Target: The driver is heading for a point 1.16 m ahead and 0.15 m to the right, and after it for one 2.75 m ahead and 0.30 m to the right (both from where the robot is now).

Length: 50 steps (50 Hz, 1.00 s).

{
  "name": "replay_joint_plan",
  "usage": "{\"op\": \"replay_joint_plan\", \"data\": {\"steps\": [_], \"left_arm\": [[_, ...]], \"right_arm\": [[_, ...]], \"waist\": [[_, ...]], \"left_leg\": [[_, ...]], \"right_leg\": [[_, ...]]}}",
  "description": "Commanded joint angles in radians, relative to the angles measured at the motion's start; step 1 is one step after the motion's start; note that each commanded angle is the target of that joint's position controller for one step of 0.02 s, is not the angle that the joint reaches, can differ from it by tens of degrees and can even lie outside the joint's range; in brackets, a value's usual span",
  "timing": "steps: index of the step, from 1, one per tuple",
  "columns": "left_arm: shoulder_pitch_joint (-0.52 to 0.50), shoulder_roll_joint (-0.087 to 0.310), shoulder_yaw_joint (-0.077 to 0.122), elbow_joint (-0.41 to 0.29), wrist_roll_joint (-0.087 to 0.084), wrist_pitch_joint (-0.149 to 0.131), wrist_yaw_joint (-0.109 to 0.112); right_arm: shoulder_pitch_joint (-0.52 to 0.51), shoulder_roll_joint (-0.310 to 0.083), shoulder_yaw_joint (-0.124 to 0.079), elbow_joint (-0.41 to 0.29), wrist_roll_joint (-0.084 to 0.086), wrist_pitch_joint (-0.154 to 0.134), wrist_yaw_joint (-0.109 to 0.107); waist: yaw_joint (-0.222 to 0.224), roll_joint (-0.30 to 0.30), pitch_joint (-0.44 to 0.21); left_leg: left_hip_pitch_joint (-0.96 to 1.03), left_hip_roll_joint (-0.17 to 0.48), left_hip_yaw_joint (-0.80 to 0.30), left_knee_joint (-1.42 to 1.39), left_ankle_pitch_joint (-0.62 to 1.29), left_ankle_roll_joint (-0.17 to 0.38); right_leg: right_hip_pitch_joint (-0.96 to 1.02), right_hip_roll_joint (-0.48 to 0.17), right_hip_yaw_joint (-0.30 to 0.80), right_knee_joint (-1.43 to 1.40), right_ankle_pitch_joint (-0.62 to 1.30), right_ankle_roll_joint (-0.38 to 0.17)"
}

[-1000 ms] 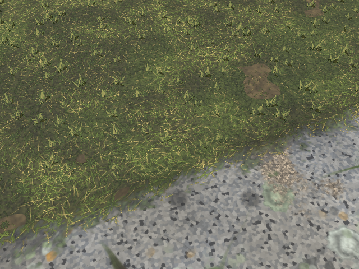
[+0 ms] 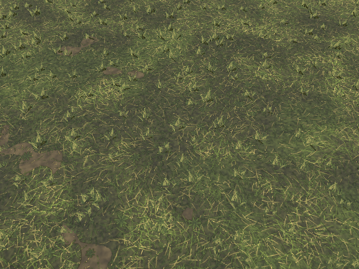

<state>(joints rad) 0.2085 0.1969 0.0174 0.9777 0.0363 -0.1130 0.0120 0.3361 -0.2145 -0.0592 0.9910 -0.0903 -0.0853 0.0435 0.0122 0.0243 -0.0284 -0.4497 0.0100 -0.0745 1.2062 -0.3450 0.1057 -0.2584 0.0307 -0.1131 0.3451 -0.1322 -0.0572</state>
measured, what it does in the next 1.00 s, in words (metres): walks ahead: left foot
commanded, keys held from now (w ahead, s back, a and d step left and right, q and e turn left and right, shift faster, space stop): w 0.76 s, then w+e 0.24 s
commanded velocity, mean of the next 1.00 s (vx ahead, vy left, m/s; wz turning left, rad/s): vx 0.50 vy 0.00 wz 0.01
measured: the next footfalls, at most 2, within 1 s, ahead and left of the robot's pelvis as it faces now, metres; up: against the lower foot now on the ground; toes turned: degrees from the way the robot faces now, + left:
left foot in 0.34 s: +0.32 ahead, +0.15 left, +0.00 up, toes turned +4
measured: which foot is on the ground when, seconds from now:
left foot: up 0.00-0.32, down 0.34-1.00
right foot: down 0.00-0.34, up 0.36-1.00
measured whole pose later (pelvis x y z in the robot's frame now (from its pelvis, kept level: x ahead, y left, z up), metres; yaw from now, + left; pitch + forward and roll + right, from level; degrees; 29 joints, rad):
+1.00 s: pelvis +0.55 +0.02 -0.14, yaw -4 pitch +2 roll +6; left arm 0.04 0.19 0.01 0.83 -0.05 -0.05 -0.10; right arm 0.65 -0.11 0.00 1.11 0.00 -0.08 -0.04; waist -0.17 -0.08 0.02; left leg -0.04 -0.02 0.14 1.12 -0.87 0.02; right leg -0.48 -0.10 0.03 0.39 0.38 -0.08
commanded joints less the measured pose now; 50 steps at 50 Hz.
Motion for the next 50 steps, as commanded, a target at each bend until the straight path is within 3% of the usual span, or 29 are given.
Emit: {"op": "replay_joint_plan", "data": {"steps": [1, 4, 7, 9, 12, 15, 17, 18, 19, 20, 21, 22, 24, 26, 27, 29, 30, 32, 34, 35, 36, 39, 43, 45, 46, 47, 48, 49, 50], "left_arm": [[0.071, -0.019, -0.011, -0.004, -0.003, -0.026, 0.008], [0.103, 0.024, -0.005, 0.008, 0.024, -0.032, -0.025], [0.154, 0.052, -0.005, 0.029, 0.021, -0.036, -0.054], [0.213, 0.068, -0.005, 0.051, 0.023, -0.036, -0.056], [0.305, 0.079, 0.000, 0.090, 0.025, -0.018, -0.053], [0.304, 0.093, 0.006, 0.081, 0.030, 0.012, -0.054], [0.264, 0.097, 0.010, 0.058, 0.020, 0.007, -0.043], [0.351, 0.005, -0.015, 0.045, 0.024, -0.004, -0.043], [0.327, -0.037, -0.032, 0.023, 0.029, -0.017, -0.066], [0.151, 0.039, 0.002, -0.020, 0.011, -0.020, -0.071], [0.122, 0.058, 0.013, -0.022, 0.003, -0.024, -0.054], [0.127, 0.054, 0.016, -0.022, 0.021, -0.020, -0.038], [0.097, -0.030, -0.003, -0.051, 0.043, -0.004, -0.032], [0.087, -0.034, 0.001, -0.056, 0.033, 0.010, -0.043], [0.063, -0.009, 0.009, -0.062, 0.035, 0.016, -0.053], [0.001, -0.034, 0.001, -0.093, 0.050, 0.033, -0.064], [0.054, -0.049, -0.009, -0.083, 0.065, 0.034, -0.083], [-0.011, -0.012, -0.010, -0.130, 0.077, 0.028, -0.092], [-0.097, 0.001, -0.014, -0.167, 0.059, 0.030, -0.077], [-0.122, 0.010, -0.019, -0.172, 0.054, 0.028, -0.075], [-0.131, -0.018, -0.024, -0.180, 0.061, 0.035, -0.072], [-0.156, 0.022, -0.018, -0.218, 0.080, 0.065, -0.074], [-0.295, 0.020, -0.023, -0.253, 0.059, 0.064, -0.082], [-0.334, 0.015, -0.024, -0.255, 0.056, 0.064, -0.091], [-0.439, 0.049, 0.008, -0.282, -0.167, 0.058, -0.100], [-0.413, 0.041, -0.002, -0.283, -0.171, 0.047, -0.108], [-0.366, 0.026, -0.004, -0.257, -0.139, 0.041, -0.117], [-0.194, 0.046, 0.017, -0.197, -0.112, 0.045, -0.115], [0.051, 0.089, 0.045, -0.100, -0.097, 0.055, -0.108]], "right_arm": [[-0.036, 0.043, 0.014, -0.072, 0.005, 0.002, 0.006], [-0.103, 0.036, 0.025, -0.093, 0.015, 0.018, 0.023], [-0.188, 0.028, 0.035, -0.126, 0.017, 0.035, 0.019], [-0.225, -0.020, 0.022, -0.138, 0.023, 0.033, 0.014], [-0.314, -0.034, 0.012, -0.160, 0.028, 0.026, 0.005], [-0.357, -0.040, -0.001, -0.172, 0.033, 0.007, 0.012], [-0.220, -0.098, -0.033, -0.147, 0.057, -0.027, -0.002], [-0.011, -0.166, -0.043, -0.102, 0.059, -0.034, -0.006], [0.267, -0.179, -0.047, -0.038, 0.047, -0.028, -0.014], [0.313, -0.163, -0.054, 0.013, 0.013, -0.040, -0.019], [0.191, -0.163, -0.059, 0.000, 0.027, -0.048, -0.021], [0.118, -0.092, -0.039, -0.008, 0.037, -0.037, -0.025], [0.037, 0.017, -0.003, -0.029, 0.041, -0.024, -0.026], [0.031, 0.071, 0.012, -0.045, 0.028, -0.035, -0.032], [0.065, 0.067, 0.014, -0.034, 0.020, -0.038, -0.032], [0.143, 0.033, 0.014, 0.011, 0.002, -0.042, -0.021], [0.145, 0.020, 0.016, 0.010, -0.015, -0.039, -0.024], [0.191, 0.059, 0.042, 0.033, -0.011, -0.050, -0.038], [0.310, 0.059, 0.056, 0.089, -0.012, -0.056, -0.048], [0.318, 0.058, 0.061, 0.091, -0.002, -0.055, -0.052], [0.352, 0.067, 0.076, 0.103, -0.002, -0.046, -0.041], [0.373, 0.074, 0.099, 0.090, -0.009, -0.042, -0.033], [0.475, 0.056, 0.104, 0.115, 0.018, -0.041, -0.073], [0.495, 0.047, 0.104, 0.130, 0.005, -0.030, -0.077], [0.307, -0.085, 0.029, 0.100, 0.132, -0.005, -0.108], [0.335, -0.086, 0.032, 0.087, 0.129, 0.007, -0.109], [0.341, -0.062, 0.028, 0.095, 0.120, 0.017, -0.104], [0.330, -0.055, 0.020, 0.103, 0.105, 0.015, -0.088], [0.279, -0.025, 0.030, 0.093, 0.102, 0.005, -0.072]], "waist": [[-0.013, -0.064, 0.017], [-0.026, -0.067, 0.046], [-0.027, -0.081, 0.056], [-0.016, -0.062, 0.049], [0.018, -0.084, 0.062], [0.016, -0.078, 0.070], [-0.049, -0.056, 0.000], [-0.084, 0.135, -0.220], [-0.182, 0.255, -0.335], [-0.223, 0.129, -0.144], [-0.161, 0.070, -0.004], [-0.112, 0.025, -0.009], [-0.039, -0.009, 0.031], [-0.015, 0.010, 0.046], [-0.024, 0.005, 0.076], [-0.038, 0.015, 0.072], [-0.020, 0.022, 0.065], [-0.048, -0.023, 0.077], [-0.096, -0.016, 0.084], [-0.112, -0.039, 0.069], [-0.113, 0.006, 0.081], [-0.120, -0.002, 0.148], [-0.199, 0.003, 0.219], [-0.211, 0.008, 0.239], [-0.196, 0.006, 0.320], [-0.192, -0.041, 0.256], [-0.186, -0.021, 0.214], [-0.130, 0.004, 0.096], [-0.004, -0.014, -0.018]], "left_leg": [[-0.174, 0.097, -0.022, -0.088, 0.005, 0.005], [-0.105, 0.111, 0.066, -0.343, 0.121, -0.019], [-0.068, 0.103, 0.059, -0.463, 0.269, -0.028], [-0.124, 0.095, 0.032, -0.542, 0.313, -0.031], [-0.178, 0.083, 0.038, -0.624, 0.272, -0.027], [-0.001, 0.039, 0.115, -0.634, 0.214, 0.003], [0.328, 0.011, 0.115, -0.612, 0.352, 0.063], [0.735, 0.161, -0.116, -0.657, 0.421, 0.211], [0.957, 0.348, -0.506, -0.847, 0.351, 0.340], [0.852, 0.325, -0.513, -0.907, 0.285, 0.266], [0.634, 0.325, -0.389, -0.912, 0.282, 0.228], [0.505, 0.309, -0.322, -0.932, 0.282, 0.220], [0.333, 0.272, -0.218, -0.976, 0.352, 0.194], [0.290, 0.220, -0.134, -1.029, 0.296, 0.171], [0.266, 0.204, -0.105, -1.039, 0.284, 0.172], [0.230, 0.179, -0.052, -1.002, 0.295, 0.174], [0.148, 0.155, -0.024, -0.940, 0.277, 0.160], [0.243, 0.181, -0.077, -0.874, 0.242, 0.172], [0.360, 0.205, -0.117, -0.812, 0.264, 0.185], [0.293, 0.151, -0.059, -0.756, 0.211, 0.161], [0.151, 0.125, -0.036, -0.770, 0.155, 0.156], [0.149, 0.165, -0.101, -0.673, 0.014, 0.170], [0.371, 0.190, -0.125, -0.592, 0.003, 0.137], [0.356, 0.193, -0.106, -0.575, 0.005, 0.113], [0.277, 0.204, -0.099, -0.440, 0.107, 0.084], [0.395, 0.194, -0.050, -0.389, 0.244, 0.069], [0.383, 0.174, -0.002, -0.312, 0.334, 0.044], [0.328, 0.153, 0.012, -0.148, 0.429, 0.035], [0.223, 0.113, 0.085, 0.093, 0.547, 0.008]], "right_leg": [[0.133, -0.268, 0.248, -0.260, 0.106, -0.212], [0.017, -0.237, 0.138, -0.287, 0.210, -0.212], [0.021, -0.259, 0.128, -0.272, 0.324, -0.209], [0.146, -0.279, 0.134, -0.228, 0.398, -0.202], [0.300, -0.306, 0.135, -0.183, 0.345, -0.176], [0.235, -0.288, 0.090, -0.107, 0.225, -0.142], [0.069, -0.207, 0.031, 0.090, 0.334, -0.079], [-0.165, -0.071, -0.031, 0.395, 0.085, 0.009], [-0.396, 0.034, 0.039, 0.735, -0.499, 0.044], [-0.561, 0.002, 0.186, 0.937, -0.486, -0.006], [-0.575, -0.067, 0.202, 1.005, -0.376, -0.024], [-0.486, -0.114, 0.204, 0.995, -0.306, -0.039], [-0.409, -0.159, 0.213, 0.932, -0.183, -0.047], [-0.397, -0.154, 0.196, 0.815, -0.100, -0.052], [-0.427, -0.147, 0.193, 0.730, -0.044, -0.049], [-0.432, -0.153, 0.159, 0.623, 0.106, -0.028], [-0.386, -0.148, 0.157, 0.700, 0.210, -0.031], [-0.568, -0.183, 0.241, 0.567, 0.421, -0.013], [-0.687, -0.193, 0.240, 0.460, 0.526, 0.015], [-0.588, -0.188, 0.216, 0.317, 0.662, 0.016], [-0.432, -0.158, 0.150, 0.331, 0.686, 0.009], [-0.472, -0.165, 0.162, 0.339, 0.633, 0.007], [-0.573, -0.186, 0.142, 0.151, 0.518, 0.010], [-0.474, -0.201, 0.135, 0.100, 0.535, -0.004], [-0.514, -0.154, 0.207, 0.150, 0.412, 0.010], [-0.537, -0.126, 0.169, 0.105, 0.411, 0.006], [-0.417, -0.126, 0.142, 0.034, 0.426, -0.012], [-0.139, -0.124, 0.142, 0.010, 0.521, -0.044], [0.155, -0.056, 0.033, -0.024, 0.636, -0.051]]}}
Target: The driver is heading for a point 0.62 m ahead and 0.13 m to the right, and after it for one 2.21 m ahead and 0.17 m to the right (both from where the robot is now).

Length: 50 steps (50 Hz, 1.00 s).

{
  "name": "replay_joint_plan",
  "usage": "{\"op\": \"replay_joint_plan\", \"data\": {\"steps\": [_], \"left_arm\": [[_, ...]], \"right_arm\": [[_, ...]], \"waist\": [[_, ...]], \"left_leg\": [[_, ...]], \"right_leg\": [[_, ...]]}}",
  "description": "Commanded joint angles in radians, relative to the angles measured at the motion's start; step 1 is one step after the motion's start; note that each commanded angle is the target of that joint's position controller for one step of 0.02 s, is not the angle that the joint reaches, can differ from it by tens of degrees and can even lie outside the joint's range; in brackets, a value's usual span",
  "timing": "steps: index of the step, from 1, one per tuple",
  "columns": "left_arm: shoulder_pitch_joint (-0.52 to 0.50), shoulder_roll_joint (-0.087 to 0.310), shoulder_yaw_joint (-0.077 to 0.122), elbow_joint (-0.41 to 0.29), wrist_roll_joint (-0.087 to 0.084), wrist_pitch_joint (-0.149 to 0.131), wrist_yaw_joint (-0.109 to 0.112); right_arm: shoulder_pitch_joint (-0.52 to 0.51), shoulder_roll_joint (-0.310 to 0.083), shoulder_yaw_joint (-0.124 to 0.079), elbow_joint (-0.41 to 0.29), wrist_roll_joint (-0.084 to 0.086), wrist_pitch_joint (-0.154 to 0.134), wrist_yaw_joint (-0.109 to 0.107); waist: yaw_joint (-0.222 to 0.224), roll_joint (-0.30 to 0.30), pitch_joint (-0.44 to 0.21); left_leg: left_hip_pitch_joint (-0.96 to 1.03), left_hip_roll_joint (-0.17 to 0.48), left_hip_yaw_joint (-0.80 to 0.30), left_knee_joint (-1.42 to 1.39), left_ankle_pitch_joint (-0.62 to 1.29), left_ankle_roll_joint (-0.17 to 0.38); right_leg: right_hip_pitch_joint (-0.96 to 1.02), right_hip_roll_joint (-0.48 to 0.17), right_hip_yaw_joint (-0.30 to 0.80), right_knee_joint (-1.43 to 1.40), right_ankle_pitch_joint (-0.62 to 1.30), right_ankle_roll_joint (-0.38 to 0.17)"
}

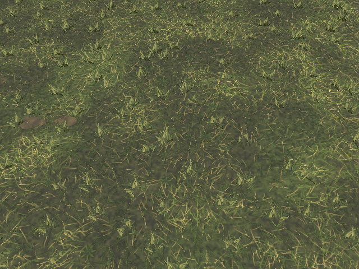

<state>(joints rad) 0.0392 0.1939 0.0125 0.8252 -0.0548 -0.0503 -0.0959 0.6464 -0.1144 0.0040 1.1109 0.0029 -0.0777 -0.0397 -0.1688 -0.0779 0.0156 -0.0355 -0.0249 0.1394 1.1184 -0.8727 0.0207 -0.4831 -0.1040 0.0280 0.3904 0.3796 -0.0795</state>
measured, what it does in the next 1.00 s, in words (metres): goes down, turning right: right foot 0.19 m lower, then left foot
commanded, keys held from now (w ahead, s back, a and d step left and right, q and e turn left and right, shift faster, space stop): w+e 0.66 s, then q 0.34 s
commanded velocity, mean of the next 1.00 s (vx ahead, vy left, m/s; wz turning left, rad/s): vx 0.42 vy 0.00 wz -0.35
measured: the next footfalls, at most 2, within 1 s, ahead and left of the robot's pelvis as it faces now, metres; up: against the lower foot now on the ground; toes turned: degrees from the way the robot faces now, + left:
right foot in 0.02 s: +0.17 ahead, -0.11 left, -0.19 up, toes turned -4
left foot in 0.40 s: +0.46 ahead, +0.08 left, -0.19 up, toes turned -17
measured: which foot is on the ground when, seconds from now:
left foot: down 0.00-0.02, up 0.04-0.38, down 0.40-0.88, up 0.90-1.00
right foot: up 0.00-0.00, down 0.02-0.40, up 0.42-0.84, down 0.86-1.00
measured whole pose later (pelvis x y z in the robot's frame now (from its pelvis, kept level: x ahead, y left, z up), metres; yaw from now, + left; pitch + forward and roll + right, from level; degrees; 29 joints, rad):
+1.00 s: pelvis +0.51 -0.11 -0.06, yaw -21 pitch +4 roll +0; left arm 0.05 0.19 0.05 0.75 0.02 -0.05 0.00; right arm 0.28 -0.26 -0.07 0.89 0.03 -0.04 -0.02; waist -0.04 0.03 0.02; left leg -0.46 0.05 -0.04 1.15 -0.57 -0.05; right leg -0.45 -0.01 -0.06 0.49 -0.11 -0.03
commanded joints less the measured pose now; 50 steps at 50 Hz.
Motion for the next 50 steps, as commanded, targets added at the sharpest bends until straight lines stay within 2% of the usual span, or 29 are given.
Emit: {"op": "replay_joint_plan", "data": {"steps": [1, 2, 3, 4, 5, 7, 8, 9, 11, 12, 14, 16, 19, 20, 21, 22, 23, 24, 25, 27, 31, 37, 40, 43, 44, 45, 46, 47, 50], "left_arm": [[0.473, 0.137, 0.075, 0.141, 0.021, 0.019, 0.013], [0.547, 0.214, 0.065, 0.180, 0.055, 0.002, 0.024], [0.554, 0.198, 0.066, 0.165, 0.050, -0.004, 0.044], [0.518, 0.185, 0.067, 0.151, 0.040, 0.007, 0.054], [0.478, 0.238, 0.085, 0.150, 0.039, 0.016, 0.067], [0.288, 0.182, 0.060, 0.085, 0.048, -0.007, 0.087], [0.165, 0.166, 0.048, 0.045, 0.045, -0.014, 0.095], [0.089, 0.170, 0.049, 0.010, 0.048, -0.018, 0.099], [0.077, 0.199, 0.061, -0.018, 0.053, -0.029, 0.120], [0.132, 0.198, 0.066, -0.005, 0.041, -0.030, 0.130], [0.213, 0.219, 0.077, 0.026, 0.014, -0.026, 0.138], [0.260, 0.185, 0.081, 0.033, 0.003, -0.014, 0.140], [0.307, 0.154, 0.080, 0.020, 0.019, 0.002, 0.132], [0.296, 0.114, 0.066, 0.002, 0.033, -0.001, 0.124], [0.408, 0.045, 0.047, -0.031, 0.017, -0.018, 0.119], [0.393, 0.111, 0.052, -0.044, 0.016, -0.031, 0.111], [0.314, 0.181, 0.076, -0.050, 0.014, -0.027, 0.109], [0.237, 0.181, 0.081, -0.067, 0.020, -0.017, 0.113], [0.207, 0.173, 0.084, -0.079, 0.031, -0.011, 0.111], [0.238, 0.140, 0.088, -0.078, 0.028, 0.010, 0.103], [0.183, 0.098, 0.082, -0.113, 0.040, 0.030, 0.103], [0.031, 0.036, 0.056, -0.142, 0.057, 0.001, 0.072], [-0.032, 0.063, 0.060, -0.161, 0.052, -0.015, 0.060], [0.135, 0.153, 0.094, -0.098, 0.073, -0.032, 0.073], [0.258, 0.242, 0.114, -0.081, 0.096, -0.034, 0.088], [0.277, 0.279, 0.113, -0.082, 0.107, -0.022, 0.098], [0.301, 0.247, 0.108, -0.092, 0.086, -0.006, 0.097], [0.237, 0.211, 0.098, -0.102, 0.073, -0.001, 0.097], [0.076, 0.122, 0.071, -0.092, 0.071, 0.002, 0.105]], "right_arm": [[-0.071, -0.127, -0.036, -0.031, 0.011, -0.020, 0.030], [-0.014, -0.027, -0.018, -0.075, -0.006, -0.048, 0.053], [0.000, -0.121, -0.023, -0.122, 0.037, -0.075, 0.061], [-0.098, -0.169, -0.035, -0.192, 0.045, -0.083, 0.052], [-0.186, -0.120, -0.015, -0.261, 0.062, -0.087, 0.038], [-0.287, -0.143, -0.034, -0.306, 0.047, -0.069, 0.000], [-0.329, -0.137, -0.039, -0.315, 0.026, -0.041, -0.007], [-0.323, -0.131, -0.044, -0.327, 0.000, -0.033, -0.012], [-0.396, -0.147, -0.055, -0.357, -0.028, -0.046, -0.013], [-0.444, -0.144, -0.056, -0.360, -0.021, -0.052, -0.005], [-0.530, -0.149, -0.057, -0.398, 0.009, -0.043, 0.002], [-0.586, -0.194, -0.069, -0.425, 0.019, -0.034, 0.010], [-0.528, -0.234, -0.094, -0.423, 0.000, -0.051, 0.029], [-0.387, -0.273, -0.109, -0.401, -0.007, -0.057, 0.029], [-0.229, -0.376, -0.136, -0.364, -0.021, -0.053, 0.032], [-0.200, -0.337, -0.130, -0.367, -0.005, -0.052, 0.034], [-0.265, -0.279, -0.113, -0.390, -0.003, -0.051, 0.028], [-0.337, -0.258, -0.104, -0.400, -0.009, -0.041, 0.025], [-0.404, -0.235, -0.098, -0.398, -0.014, -0.034, 0.027], [-0.460, -0.203, -0.093, -0.390, -0.015, -0.036, 0.033], [-0.417, -0.235, -0.112, -0.352, -0.002, -0.051, 0.030], [-0.355, -0.253, -0.112, -0.287, 0.014, -0.027, 0.016], [-0.305, -0.291, -0.118, -0.251, 0.030, -0.014, 0.021], [-0.323, -0.292, -0.114, -0.239, 0.038, -0.016, 0.022], [-0.329, -0.242, -0.095, -0.264, 0.009, -0.023, 0.023], [-0.166, -0.138, -0.057, -0.252, 0.001, -0.026, 0.035], [-0.161, -0.230, -0.081, -0.236, 0.027, -0.019, 0.037], [-0.258, -0.273, -0.096, -0.267, 0.046, -0.006, 0.033], [-0.306, -0.238, -0.105, -0.275, 0.018, 0.066, -0.008]], "waist": [[0.309, 0.017, -0.129], [0.266, -0.237, -0.233], [0.295, -0.269, -0.424], [0.309, -0.154, -0.457], [0.278, -0.018, -0.400], [0.169, 0.158, -0.205], [0.106, 0.157, -0.027], [0.069, 0.117, 0.041], [0.082, 0.041, 0.017], [0.113, -0.003, -0.028], [0.136, -0.039, -0.048], [0.153, -0.001, -0.032], [0.123, 0.019, -0.069], [0.054, 0.079, -0.154], [0.068, 0.397, -0.334], [0.057, 0.444, -0.370], [0.049, 0.315, -0.238], [0.069, 0.209, -0.150], [0.105, 0.185, -0.088], [0.167, 0.206, -0.061], [0.174, 0.156, -0.051], [0.148, 0.156, -0.019], [0.132, 0.196, -0.023], [0.223, 0.195, -0.117], [0.261, 0.104, -0.249], [0.211, -0.136, -0.424], [0.247, -0.101, -0.503], [0.244, -0.077, -0.402], [0.154, -0.041, -0.188]], "left_leg": [[-0.449, 0.072, -0.064, 0.555, 0.849, 0.032], [-0.863, 0.012, -0.089, 0.986, -0.022, -0.011], [-0.979, 0.049, -0.226, 0.976, 0.060, -0.019], [-1.043, 0.076, -0.223, 0.952, 0.085, -0.051], [-1.126, 0.105, -0.212, 0.850, 0.229, -0.045], [-1.083, 0.147, -0.251, 0.647, 0.479, -0.039], [-0.957, 0.169, -0.245, 0.443, 0.528, -0.070], [-0.782, 0.192, -0.249, 0.192, 0.560, -0.083], [-0.449, 0.136, -0.190, -0.210, 0.800, -0.094], [-0.337, 0.083, -0.165, -0.324, 0.951, -0.102], [-0.342, 0.054, -0.195, -0.452, 0.978, -0.104], [-0.382, 0.057, -0.218, -0.549, 0.927, -0.080], [-0.251, 0.046, -0.193, -0.600, 0.804, -0.006], [-0.030, 0.135, -0.263, -0.579, 0.817, 0.042], [0.340, 0.397, -0.671, -0.656, 0.670, 0.200], [0.393, 0.471, -0.963, -0.766, 0.450, 0.234], [0.290, 0.438, -0.844, -0.780, 0.411, 0.194], [0.146, 0.393, -0.675, -0.785, 0.515, 0.161], [0.015, 0.348, -0.557, -0.806, 0.635, 0.152], [-0.144, 0.297, -0.420, -0.868, 0.718, 0.135], [-0.120, 0.317, -0.273, -0.936, 0.891, 0.165], [-0.151, 0.241, -0.080, -0.881, 1.119, 0.132], [-0.094, 0.260, -0.127, -0.805, 1.195, 0.127], [-0.093, 0.193, -0.135, -0.581, 1.239, 0.056], [-0.271, 0.127, -0.093, -0.349, 0.937, -0.001], [-0.559, 0.036, -0.144, -0.007, 0.187, -0.062], [-0.573, 0.046, -0.271, 0.131, 0.135, -0.067], [-0.652, 0.073, -0.248, 0.176, 0.182, -0.066], [-0.561, 0.130, -0.206, 0.091, 0.361, -0.083]], "right_leg": [[0.737, 0.046, -0.105, -0.032, 0.209, -0.074], [1.083, -0.121, 0.077, 0.302, 0.693, -0.162], [1.215, -0.207, 0.249, 0.361, 0.688, -0.291], [1.154, -0.236, 0.353, 0.254, 0.391, -0.351], [1.026, -0.280, 0.509, 0.086, -0.197, -0.372], [0.586, -0.331, 0.663, -0.055, -0.473, -0.328], [0.255, -0.264, 0.523, -0.093, -0.321, -0.279], [0.032, -0.174, 0.390, -0.133, -0.331, -0.232], [-0.170, 0.013, 0.177, -0.127, -0.255, -0.178], [-0.160, 0.045, 0.149, -0.113, -0.260, -0.171], [-0.006, -0.002, 0.214, -0.113, -0.281, -0.173], [0.127, -0.030, 0.290, -0.057, -0.418, -0.141], [0.193, 0.017, 0.333, 0.114, -0.504, -0.090], [0.085, 0.091, 0.252, 0.346, -0.544, -0.053], [-0.224, 0.228, 0.108, 0.727, -0.825, 0.011], [-0.387, 0.185, 0.151, 0.913, -0.974, 0.020], [-0.450, 0.144, 0.163, 0.982, -0.889, 0.022], [-0.428, 0.097, 0.122, 0.955, -0.791, 0.025], [-0.384, 0.065, 0.104, 0.893, -0.733, 0.028], [-0.256, 0.022, 0.090, 0.827, -0.686, 0.030], [-0.288, 0.015, 0.088, 0.700, -0.562, 0.042], [-0.114, 0.068, -0.027, 0.316, -0.346, 0.050], [-0.040, 0.106, -0.056, 0.199, -0.387, 0.041], [0.269, 0.130, -0.056, 0.009, -0.190, -0.015], [0.553, -0.055, 0.093, 0.117, 0.296, -0.073], [0.862, -0.357, 0.376, 0.163, 0.568, -0.268], [0.799, -0.351, 0.399, 0.125, 0.410, -0.286], [0.708, -0.298, 0.300, 0.085, 0.256, -0.255], [0.316, -0.203, 0.141, -0.066, -0.136, -0.179]]}}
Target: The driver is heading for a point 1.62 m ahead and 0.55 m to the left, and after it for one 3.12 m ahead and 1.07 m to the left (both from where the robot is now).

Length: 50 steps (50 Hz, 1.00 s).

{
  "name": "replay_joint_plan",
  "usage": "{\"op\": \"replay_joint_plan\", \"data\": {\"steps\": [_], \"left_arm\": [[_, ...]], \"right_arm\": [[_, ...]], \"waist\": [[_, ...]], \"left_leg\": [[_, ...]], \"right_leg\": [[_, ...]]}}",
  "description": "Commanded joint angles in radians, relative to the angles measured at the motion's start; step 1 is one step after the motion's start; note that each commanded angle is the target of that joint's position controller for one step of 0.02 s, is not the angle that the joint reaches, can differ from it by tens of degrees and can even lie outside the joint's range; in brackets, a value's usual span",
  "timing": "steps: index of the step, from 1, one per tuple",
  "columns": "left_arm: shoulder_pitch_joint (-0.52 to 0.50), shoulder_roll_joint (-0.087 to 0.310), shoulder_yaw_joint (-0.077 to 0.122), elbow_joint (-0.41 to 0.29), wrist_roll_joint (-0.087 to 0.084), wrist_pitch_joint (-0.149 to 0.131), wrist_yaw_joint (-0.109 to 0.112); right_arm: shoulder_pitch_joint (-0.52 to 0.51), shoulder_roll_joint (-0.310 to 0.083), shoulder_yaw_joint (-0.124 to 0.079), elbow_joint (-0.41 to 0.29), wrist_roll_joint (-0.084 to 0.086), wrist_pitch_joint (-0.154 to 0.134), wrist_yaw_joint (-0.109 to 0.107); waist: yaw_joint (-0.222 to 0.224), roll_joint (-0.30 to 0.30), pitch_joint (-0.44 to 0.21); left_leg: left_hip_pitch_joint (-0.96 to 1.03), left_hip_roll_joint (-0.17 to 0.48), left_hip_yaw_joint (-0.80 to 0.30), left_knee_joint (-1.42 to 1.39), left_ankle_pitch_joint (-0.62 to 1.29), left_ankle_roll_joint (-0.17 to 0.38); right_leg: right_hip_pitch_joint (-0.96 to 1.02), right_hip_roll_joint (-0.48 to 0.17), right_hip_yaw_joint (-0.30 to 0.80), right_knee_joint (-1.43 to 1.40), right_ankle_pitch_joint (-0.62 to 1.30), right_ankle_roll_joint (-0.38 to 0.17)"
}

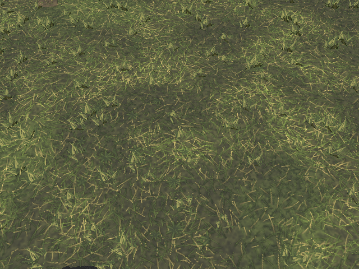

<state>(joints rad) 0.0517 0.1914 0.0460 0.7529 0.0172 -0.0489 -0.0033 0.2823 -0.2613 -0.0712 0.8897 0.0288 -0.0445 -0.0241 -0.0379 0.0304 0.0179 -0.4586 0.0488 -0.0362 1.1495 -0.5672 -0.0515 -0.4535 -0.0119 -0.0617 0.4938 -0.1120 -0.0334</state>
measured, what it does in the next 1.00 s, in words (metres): steps on the spot, turning left: left foot, then right foot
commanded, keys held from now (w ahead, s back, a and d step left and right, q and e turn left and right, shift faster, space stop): q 0.60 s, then no key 0.40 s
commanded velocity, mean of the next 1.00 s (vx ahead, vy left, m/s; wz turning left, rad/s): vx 0.03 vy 0.00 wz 0.40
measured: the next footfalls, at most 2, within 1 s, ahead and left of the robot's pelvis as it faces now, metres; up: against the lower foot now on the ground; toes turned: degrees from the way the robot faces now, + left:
left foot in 0.30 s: +0.07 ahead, +0.14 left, +0.00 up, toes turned +14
right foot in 0.82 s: +0.13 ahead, -0.08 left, +0.00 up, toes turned +27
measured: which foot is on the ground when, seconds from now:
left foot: up 0.00-0.28, down 0.30-0.82, up 0.84-1.00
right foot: down 0.00-0.30, up 0.32-0.80, down 0.82-1.00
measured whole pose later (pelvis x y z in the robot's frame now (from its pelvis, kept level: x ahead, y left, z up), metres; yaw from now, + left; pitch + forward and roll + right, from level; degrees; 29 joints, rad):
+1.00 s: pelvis +0.05 +0.01 +0.01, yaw +26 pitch +2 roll +1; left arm 0.15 0.24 0.05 0.88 0.00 -0.01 0.02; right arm 0.16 -0.30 -0.07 0.71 0.00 0.03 -0.04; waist 0.02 0.04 0.03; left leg -0.40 -0.06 -0.11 0.88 -0.47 -0.07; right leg -0.23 0.00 0.02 0.45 -0.25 -0.02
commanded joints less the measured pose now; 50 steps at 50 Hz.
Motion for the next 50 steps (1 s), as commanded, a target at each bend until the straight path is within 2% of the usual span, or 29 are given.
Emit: {"op": "replay_joint_plan", "data": {"steps": [1, 2, 4, 6, 9, 12, 14, 15, 16, 17, 18, 19, 20, 21, 23, 26, 29, 32, 37, 38, 40, 41, 42, 43, 44, 45, 47, 49, 50], "left_arm": [[0.037, 0.132, 0.041, -0.016, 0.010, 0.001, 0.015], [0.019, 0.142, 0.044, -0.012, 0.014, 0.001, 0.020], [0.008, 0.160, 0.049, -0.001, 0.011, 0.002, 0.033], [0.000, 0.175, 0.054, 0.009, 0.003, 0.009, 0.047], [-0.006, 0.205, 0.061, 0.020, -0.009, 0.027, 0.058], [-0.001, 0.226, 0.066, 0.032, -0.029, 0.042, 0.059], [0.014, 0.210, 0.063, 0.048, -0.044, 0.054, 0.058], [0.063, 0.176, 0.057, 0.067, -0.038, 0.062, 0.053], [0.081, 0.129, 0.046, 0.039, 0.001, 0.065, 0.045], [-0.039, 0.159, 0.052, -0.007, 0.003, 0.058, 0.050], [-0.076, 0.183, 0.061, -0.016, -0.016, 0.057, 0.054], [-0.051, 0.192, 0.068, -0.002, -0.024, 0.060, 0.059], [-0.023, 0.199, 0.073, 0.024, -0.017, 0.063, 0.066], [-0.010, 0.202, 0.076, 0.032, -0.009, 0.064, 0.070], [0.005, 0.188, 0.076, 0.035, -0.014, 0.061, 0.068], [-0.018, 0.162, 0.066, 0.027, -0.019, 0.056, 0.066], [-0.040, 0.155, 0.060, 0.021, -0.021, 0.053, 0.059], [-0.029, 0.160, 0.056, 0.030, -0.025, 0.047, 0.048], [0.006, 0.171, 0.049, 0.037, -0.033, 0.033, 0.027], [0.023, 0.166, 0.046, 0.042, -0.033, 0.029, 0.021], [0.081, 0.166, 0.043, 0.062, -0.024, 0.020, 0.009], [0.105, 0.217, 0.053, 0.065, -0.006, 0.021, 0.009], [0.084, 0.285, 0.063, 0.055, 0.004, 0.029, 0.015], [0.072, 0.246, 0.052, 0.056, 0.018, 0.028, 0.014], [0.052, 0.218, 0.045, 0.042, 0.017, 0.021, 0.015], [0.040, 0.222, 0.046, 0.043, 0.006, 0.018, 0.021], [0.014, 0.208, 0.038, 0.043, -0.018, 0.014, 0.025], [0.009, 0.185, 0.030, 0.059, -0.020, 0.025, 0.025], [0.013, 0.179, 0.028, 0.065, -0.018, 0.032, 0.025]], "right_arm": [[0.067, -0.074, -0.030, -0.058, -0.009, 0.048, -0.029], [0.068, -0.063, -0.031, -0.067, -0.008, 0.057, -0.032], [0.037, -0.054, -0.030, -0.090, -0.010, 0.065, -0.031], [-0.008, -0.047, -0.024, -0.115, -0.013, 0.069, -0.019], [-0.058, -0.067, -0.024, -0.147, -0.012, 0.077, 0.003], [-0.070, -0.083, -0.030, -0.171, -0.016, 0.086, 0.022], [-0.022, -0.091, -0.040, -0.154, -0.026, 0.087, 0.028], [-0.001, -0.136, -0.054, -0.153, -0.032, 0.084, 0.023], [-0.001, -0.257, -0.077, -0.182, -0.033, 0.083, 0.004], [0.024, -0.279, -0.075, -0.201, -0.062, 0.063, 0.013], [0.000, -0.259, -0.071, -0.205, -0.072, 0.039, 0.020], [-0.063, -0.236, -0.066, -0.217, -0.053, 0.026, 0.017], [-0.112, -0.196, -0.055, -0.231, -0.030, 0.027, 0.011], [-0.139, -0.178, -0.048, -0.241, -0.020, 0.031, 0.003], [-0.126, -0.161, -0.039, -0.247, -0.022, 0.033, -0.008], [-0.090, -0.169, -0.041, -0.247, -0.017, 0.034, -0.018], [-0.088, -0.185, -0.048, -0.258, -0.017, 0.044, -0.025], [-0.103, -0.185, -0.047, -0.272, -0.024, 0.052, -0.024], [-0.116, -0.167, -0.031, -0.275, -0.031, 0.062, -0.014], [-0.127, -0.161, -0.027, -0.276, -0.028, 0.065, -0.014], [-0.135, -0.149, -0.018, -0.274, -0.018, 0.071, -0.017], [-0.112, -0.128, -0.011, -0.275, -0.025, 0.067, -0.018], [-0.048, -0.090, -0.001, -0.275, -0.041, 0.057, -0.011], [-0.101, -0.127, -0.012, -0.298, -0.041, 0.048, -0.009], [-0.137, -0.189, -0.032, -0.286, -0.032, 0.046, -0.012], [-0.143, -0.191, -0.041, -0.278, -0.023, 0.050, -0.014], [-0.106, -0.144, -0.035, -0.248, -0.026, 0.070, -0.019], [-0.095, -0.080, -0.013, -0.234, -0.025, 0.072, -0.013], [-0.113, -0.055, -0.002, -0.232, -0.024, 0.069, -0.010]], "waist": [[0.006, -0.161, -0.161], [-0.004, -0.167, -0.141], [-0.004, -0.160, -0.131], [0.004, -0.158, -0.136], [0.011, -0.170, -0.139], [0.006, -0.162, -0.132], [-0.012, -0.117, -0.126], [-0.003, 0.004, -0.086], [0.047, 0.318, -0.047], [-0.021, 0.280, -0.084], [-0.016, 0.178, -0.091], [0.021, 0.125, -0.087], [0.040, 0.088, -0.102], [0.052, 0.098, -0.113], [0.058, 0.087, -0.142], [0.040, 0.087, -0.139], [0.026, 0.110, -0.128], [0.019, 0.123, -0.127], [0.015, 0.129, -0.143], [0.028, 0.124, -0.144], [0.064, 0.097, -0.137], [0.054, 0.021, -0.146], [-0.014, -0.194, -0.146], [0.017, -0.292, -0.118], [0.044, -0.218, -0.095], [0.043, -0.187, -0.085], [0.026, -0.154, -0.067], [0.018, -0.165, -0.067], [0.031, -0.183, -0.073]], "left_leg": [[-0.088, 0.044, -0.007, 0.043, 0.089, -0.012], [-0.070, 0.038, 0.006, 0.013, 0.109, -0.012], [-0.064, 0.043, 0.015, -0.071, 0.167, -0.005], [-0.031, 0.051, 0.024, -0.175, 0.230, 0.006], [0.024, 0.042, 0.050, -0.279, 0.261, 0.023], [0.085, 0.026, 0.079, -0.417, 0.269, 0.060], [0.198, -0.022, 0.113, -0.577, 0.342, 0.110], [0.250, 0.016, 0.013, -0.708, 0.475, 0.156], [0.355, 0.255, -0.341, -0.782, 0.777, 0.275], [0.320, 0.340, -0.485, -0.846, 0.762, 0.410], [0.314, 0.298, -0.439, -0.859, 0.683, 0.389], [0.318, 0.247, -0.368, -0.844, 0.645, 0.326], [0.318, 0.217, -0.322, -0.829, 0.624, 0.277], [0.295, 0.198, -0.293, -0.822, 0.650, 0.260], [0.298, 0.167, -0.270, -0.818, 0.676, 0.252], [0.345, 0.154, -0.288, -0.812, 0.650, 0.255], [0.339, 0.141, -0.326, -0.812, 0.550, 0.259], [0.302, 0.139, -0.350, -0.806, 0.525, 0.271], [0.297, 0.139, -0.392, -0.754, 0.687, 0.278], [0.299, 0.128, -0.392, -0.736, 0.710, 0.267], [0.252, 0.078, -0.363, -0.701, 0.668, 0.211], [0.178, 0.025, -0.313, -0.632, 0.541, 0.160], [0.050, -0.123, -0.177, -0.488, 0.200, 0.103], [-0.005, -0.138, -0.112, -0.411, -0.004, 0.058], [-0.011, -0.108, -0.121, -0.271, -0.023, 0.030], [-0.042, -0.111, -0.121, -0.186, 0.000, 0.012], [-0.046, -0.087, -0.138, -0.140, 0.057, -0.022], [0.027, -0.068, -0.073, -0.268, 0.102, -0.037], [0.079, -0.056, -0.036, -0.361, 0.118, -0.038]], "right_leg": [[0.203, -0.283, 0.195, -0.205, 0.294, -0.224], [0.162, -0.280, 0.160, -0.227, 0.263, -0.226], [0.148, -0.287, 0.116, -0.247, 0.220, -0.225], [0.155, -0.292, 0.079, -0.257, 0.158, -0.218], [0.174, -0.313, 0.049, -0.252, 0.097, -0.197], [0.211, -0.329, 0.031, -0.199, 0.030, -0.149], [0.186, -0.284, -0.011, -0.094, -0.080, -0.080], [0.116, -0.213, -0.078, 0.064, -0.180, -0.009], [-0.155, -0.056, -0.168, 0.392, -0.464, 0.099], [-0.267, 0.021, 0.015, 0.584, -0.565, 0.096], [-0.292, 0.007, 0.089, 0.652, -0.495, 0.073], [-0.302, -0.011, 0.116, 0.654, -0.393, 0.056], [-0.289, -0.024, 0.131, 0.647, -0.329, 0.054], [-0.258, -0.021, 0.131, 0.654, -0.281, 0.057], [-0.217, 0.001, 0.132, 0.655, -0.217, 0.061], [-0.225, 0.014, 0.147, 0.533, -0.185, 0.077], [-0.183, 0.024, 0.157, 0.396, -0.180, 0.096], [-0.100, 0.025, 0.151, 0.311, -0.202, 0.102], [0.044, 0.025, 0.122, 0.182, -0.256, 0.081], [0.085, 0.027, 0.113, 0.110, -0.225, 0.069], [0.238, 0.014, 0.100, -0.113, -0.012, 0.033], [0.335, -0.089, 0.180, -0.133, 0.105, -0.006], [0.414, -0.250, 0.344, -0.126, 0.373, -0.100], [0.320, -0.366, 0.478, -0.171, 0.351, -0.247], [0.308, -0.355, 0.471, -0.186, 0.309, -0.271], [0.321, -0.321, 0.428, -0.176, 0.303, -0.250], [0.330, -0.272, 0.351, -0.157, 0.317, -0.209], [0.316, -0.201, 0.257, -0.144, 0.332, -0.174], [0.315, -0.175, 0.225, -0.132, 0.344, -0.162]]}}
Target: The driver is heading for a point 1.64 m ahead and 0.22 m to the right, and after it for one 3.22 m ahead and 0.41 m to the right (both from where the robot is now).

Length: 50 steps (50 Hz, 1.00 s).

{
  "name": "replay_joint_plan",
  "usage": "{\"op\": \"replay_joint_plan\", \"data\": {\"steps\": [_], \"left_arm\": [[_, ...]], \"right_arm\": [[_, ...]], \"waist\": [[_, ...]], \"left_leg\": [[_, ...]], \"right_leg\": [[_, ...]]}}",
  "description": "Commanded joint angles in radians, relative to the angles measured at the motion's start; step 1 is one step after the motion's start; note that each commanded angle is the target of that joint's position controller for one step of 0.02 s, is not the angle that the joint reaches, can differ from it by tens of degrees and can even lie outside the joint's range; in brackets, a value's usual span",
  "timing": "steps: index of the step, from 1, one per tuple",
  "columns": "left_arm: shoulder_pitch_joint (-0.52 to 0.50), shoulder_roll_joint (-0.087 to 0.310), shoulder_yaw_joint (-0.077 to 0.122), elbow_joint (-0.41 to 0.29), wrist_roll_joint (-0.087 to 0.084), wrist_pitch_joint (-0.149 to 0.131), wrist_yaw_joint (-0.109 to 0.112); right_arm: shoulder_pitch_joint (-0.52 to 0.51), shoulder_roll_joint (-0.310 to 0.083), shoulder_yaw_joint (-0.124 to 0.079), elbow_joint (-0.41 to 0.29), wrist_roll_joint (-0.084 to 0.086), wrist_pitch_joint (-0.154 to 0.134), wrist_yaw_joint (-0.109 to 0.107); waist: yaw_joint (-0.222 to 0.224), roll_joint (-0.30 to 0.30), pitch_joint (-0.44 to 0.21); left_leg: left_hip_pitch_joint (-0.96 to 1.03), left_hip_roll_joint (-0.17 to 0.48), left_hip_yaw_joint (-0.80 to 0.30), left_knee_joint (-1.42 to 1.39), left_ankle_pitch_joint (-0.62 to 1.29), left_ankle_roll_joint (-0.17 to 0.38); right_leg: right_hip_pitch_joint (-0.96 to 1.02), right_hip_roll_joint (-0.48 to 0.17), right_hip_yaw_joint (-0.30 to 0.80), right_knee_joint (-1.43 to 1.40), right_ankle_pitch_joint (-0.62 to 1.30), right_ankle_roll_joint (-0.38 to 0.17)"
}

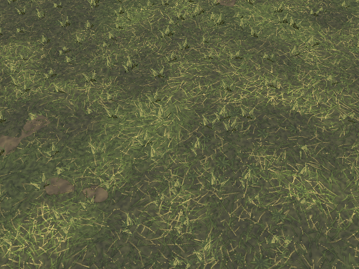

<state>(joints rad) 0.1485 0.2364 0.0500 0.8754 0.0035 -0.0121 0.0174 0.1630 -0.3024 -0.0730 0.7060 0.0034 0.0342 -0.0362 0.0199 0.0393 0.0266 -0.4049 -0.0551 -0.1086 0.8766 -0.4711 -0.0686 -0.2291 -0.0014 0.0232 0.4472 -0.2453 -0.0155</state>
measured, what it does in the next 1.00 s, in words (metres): steps on the spot: left foot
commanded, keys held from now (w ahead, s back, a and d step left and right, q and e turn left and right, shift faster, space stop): no key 1.00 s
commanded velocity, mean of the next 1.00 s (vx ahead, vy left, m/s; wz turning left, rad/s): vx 0.00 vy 0.00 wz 0.03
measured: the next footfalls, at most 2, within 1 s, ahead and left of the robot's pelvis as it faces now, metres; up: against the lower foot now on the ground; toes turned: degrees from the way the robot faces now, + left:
left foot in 0.12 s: +0.02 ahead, +0.15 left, +0.00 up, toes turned -3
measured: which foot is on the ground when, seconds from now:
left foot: up 0.00-0.10, down 0.12-1.00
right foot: down 0.00-1.00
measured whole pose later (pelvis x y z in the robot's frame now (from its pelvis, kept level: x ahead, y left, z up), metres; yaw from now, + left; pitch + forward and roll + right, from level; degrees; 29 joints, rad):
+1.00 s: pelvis -0.01 +0.02 -0.01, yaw +0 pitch -2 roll +0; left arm 0.19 0.23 0.02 1.09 0.00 0.01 0.04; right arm 0.22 -0.23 -0.02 0.99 0.00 -0.01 -0.03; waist 0.01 0.00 0.05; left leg -0.19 -0.01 -0.05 0.52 -0.29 -0.01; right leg -0.22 -0.02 0.03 0.52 -0.27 0.03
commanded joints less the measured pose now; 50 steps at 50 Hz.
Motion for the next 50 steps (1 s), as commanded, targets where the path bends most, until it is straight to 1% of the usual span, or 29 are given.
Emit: {"op": "replay_joint_plan", "data": {"steps": [1, 2, 3, 4, 5, 6, 7, 8, 9, 10, 12, 14, 20, 26, 34, 50], "left_arm": [[-0.060, 0.140, 0.024, -0.047, -0.002, 0.001, 0.004], [-0.039, 0.153, 0.026, -0.039, -0.002, 0.005, 0.003], [-0.037, 0.162, 0.025, -0.035, -0.007, 0.008, 0.002], [-0.032, 0.162, 0.023, -0.030, -0.015, 0.009, 0.001], [-0.008, 0.158, 0.020, -0.022, -0.018, 0.004, -0.001], [0.007, 0.145, 0.013, -0.022, -0.006, -0.007, -0.007], [0.040, 0.141, 0.013, -0.019, 0.007, -0.022, -0.019], [0.008, 0.129, 0.007, -0.010, 0.006, -0.025, -0.020], [-0.032, 0.133, 0.007, -0.008, 0.003, -0.022, -0.019], [-0.045, 0.123, 0.005, -0.004, 0.001, -0.015, -0.014], [-0.036, 0.124, 0.005, 0.006, 0.001, 0.004, -0.004], [-0.029, 0.125, 0.006, 0.020, 0.001, 0.012, 0.002], [-0.019, 0.126, 0.007, 0.067, -0.001, 0.017, 0.009], [-0.005, 0.128, 0.006, 0.111, -0.002, 0.016, 0.013], [0.021, 0.125, 0.002, 0.154, -0.004, 0.012, 0.020], [0.071, 0.100, -0.010, 0.191, -0.005, 0.013, 0.026]], "right_arm": [[-0.020, -0.003, 0.006, -0.049, 0.004, -0.013, 0.004], [-0.025, -0.014, 0.003, -0.044, 0.011, -0.014, 0.005], [-0.006, -0.026, -0.002, -0.031, 0.015, -0.013, 0.005], [0.017, -0.033, -0.005, -0.014, 0.014, -0.014, 0.006], [0.019, -0.055, -0.009, -0.007, 0.006, -0.012, 0.005], [0.023, -0.101, -0.016, -0.013, -0.004, -0.010, -0.001], [0.020, -0.157, -0.028, -0.006, -0.007, -0.005, -0.003], [0.016, -0.114, -0.023, 0.000, -0.011, -0.007, 0.007], [0.007, -0.075, -0.012, 0.001, -0.016, -0.013, 0.016], [0.000, -0.063, -0.007, 0.007, -0.022, -0.019, 0.018], [0.002, -0.064, -0.004, 0.020, -0.019, -0.037, 0.021], [0.014, -0.061, 0.001, 0.035, -0.017, -0.047, 0.020], [0.022, -0.057, 0.011, 0.070, -0.014, -0.057, 0.014], [0.028, -0.048, 0.019, 0.110, -0.012, -0.058, 0.012], [0.040, -0.040, 0.026, 0.163, -0.008, -0.055, 0.008], [0.078, -0.029, 0.038, 0.255, -0.004, -0.052, 0.001]], "waist": [[-0.006, -0.207, -0.085], [0.003, -0.213, -0.090], [-0.009, -0.207, -0.091], [-0.024, -0.199, -0.084], [-0.018, -0.180, -0.084], [-0.007, -0.119, -0.108], [0.038, -0.003, -0.118], [0.009, 0.030, -0.123], [-0.006, 0.015, -0.091], [-0.005, 0.018, -0.071], [0.001, 0.035, -0.036], [0.002, 0.030, -0.025], [0.000, -0.004, -0.009], [-0.003, -0.024, -0.013], [-0.004, -0.028, -0.008], [-0.008, -0.038, 0.008]], "left_leg": [[0.065, 0.049, 0.060, -0.168, 0.033, -0.021], [0.100, 0.044, 0.078, -0.242, 0.064, -0.019], [0.148, 0.039, 0.094, -0.349, 0.143, -0.010], [0.210, 0.033, 0.106, -0.485, 0.262, 0.007], [0.273, 0.047, 0.081, -0.538, 0.352, 0.027], [0.361, 0.113, 0.013, -0.504, 0.527, 0.053], [0.377, 0.149, -0.010, -0.416, 0.613, 0.097], [0.305, 0.139, -0.008, -0.418, 0.490, 0.121], [0.261, 0.130, -0.014, -0.440, 0.419, 0.121], [0.231, 0.125, -0.014, -0.452, 0.389, 0.113], [0.193, 0.118, -0.011, -0.458, 0.382, 0.102], [0.174, 0.114, -0.009, -0.460, 0.362, 0.098], [0.163, 0.105, -0.006, -0.463, 0.326, 0.098], [0.173, 0.094, 0.008, -0.462, 0.324, 0.099], [0.181, 0.079, 0.028, -0.462, 0.322, 0.094], [0.172, 0.063, 0.053, -0.459, 0.316, 0.083]], "right_leg": [[0.097, -0.180, 0.135, -0.075, 0.496, -0.180], [0.107, -0.183, 0.142, -0.064, 0.510, -0.184], [0.108, -0.180, 0.143, -0.049, 0.504, -0.179], [0.095, -0.170, 0.140, -0.039, 0.477, -0.161], [0.070, -0.162, 0.148, -0.042, 0.419, -0.129], [0.014, -0.144, 0.136, -0.032, 0.324, -0.080], [-0.021, -0.076, 0.070, -0.027, 0.204, -0.039], [0.026, -0.036, 0.016, -0.015, 0.107, 0.000], [0.034, -0.028, 0.004, 0.004, 0.086, 0.019], [0.036, -0.030, 0.002, 0.012, 0.095, 0.021], [0.036, -0.031, 0.007, 0.020, 0.114, 0.016], [0.044, -0.031, 0.009, 0.022, 0.113, 0.014], [0.047, -0.031, 0.012, 0.014, 0.111, 0.026], [0.047, -0.031, 0.013, 0.006, 0.114, 0.031], [0.040, -0.029, 0.011, -0.002, 0.112, 0.029], [0.028, -0.022, 0.005, -0.007, 0.107, 0.021]]}}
